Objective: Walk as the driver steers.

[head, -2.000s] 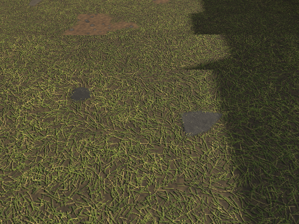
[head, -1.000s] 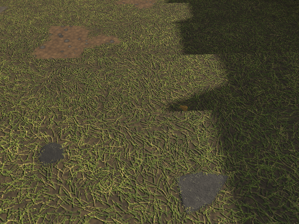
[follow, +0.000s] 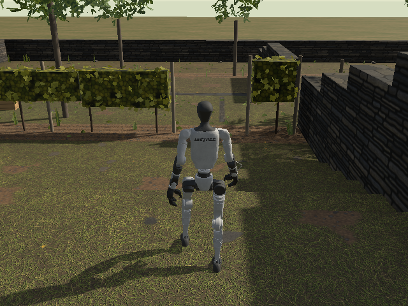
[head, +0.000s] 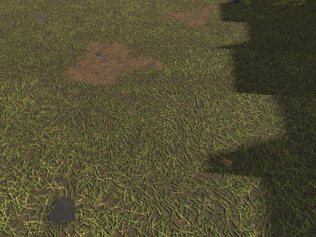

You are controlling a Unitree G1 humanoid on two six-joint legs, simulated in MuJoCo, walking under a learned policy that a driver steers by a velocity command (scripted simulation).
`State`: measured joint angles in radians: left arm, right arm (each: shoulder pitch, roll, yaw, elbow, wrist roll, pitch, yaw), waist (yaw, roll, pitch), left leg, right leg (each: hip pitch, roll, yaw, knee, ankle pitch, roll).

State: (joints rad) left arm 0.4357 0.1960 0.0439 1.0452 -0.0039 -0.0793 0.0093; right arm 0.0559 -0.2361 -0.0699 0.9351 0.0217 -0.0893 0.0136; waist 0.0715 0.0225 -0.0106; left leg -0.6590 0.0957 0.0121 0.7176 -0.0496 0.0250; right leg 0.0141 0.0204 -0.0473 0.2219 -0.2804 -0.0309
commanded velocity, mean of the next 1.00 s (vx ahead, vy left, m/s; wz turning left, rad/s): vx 0.49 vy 0.00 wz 0.00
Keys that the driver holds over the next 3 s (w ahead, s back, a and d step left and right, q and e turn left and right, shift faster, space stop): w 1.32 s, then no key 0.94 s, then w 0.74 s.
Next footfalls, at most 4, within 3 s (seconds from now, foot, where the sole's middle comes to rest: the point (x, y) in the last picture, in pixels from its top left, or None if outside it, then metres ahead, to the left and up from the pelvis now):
0.16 left None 0.27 0.16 -0.78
0.70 right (194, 213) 0.60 -0.07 -0.78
1.20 left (149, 180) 0.75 0.15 -0.78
1.58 right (187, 153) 1.04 -0.04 -0.97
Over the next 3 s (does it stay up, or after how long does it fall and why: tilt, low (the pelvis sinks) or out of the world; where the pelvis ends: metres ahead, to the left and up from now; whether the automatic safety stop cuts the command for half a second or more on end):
stays up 1.32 0.03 -0.21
